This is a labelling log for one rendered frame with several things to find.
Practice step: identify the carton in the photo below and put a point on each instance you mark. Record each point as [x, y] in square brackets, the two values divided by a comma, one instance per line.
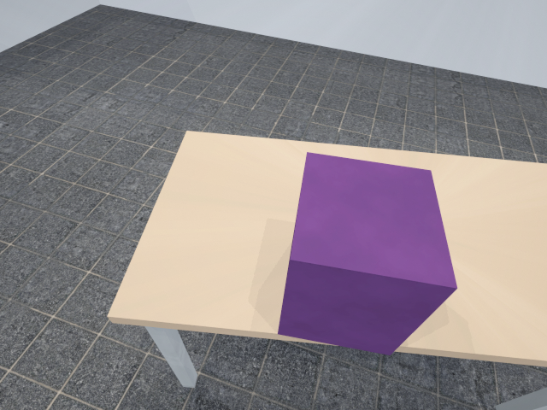
[369, 258]

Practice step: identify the table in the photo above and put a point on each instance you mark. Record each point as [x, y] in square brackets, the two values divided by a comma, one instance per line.
[215, 252]

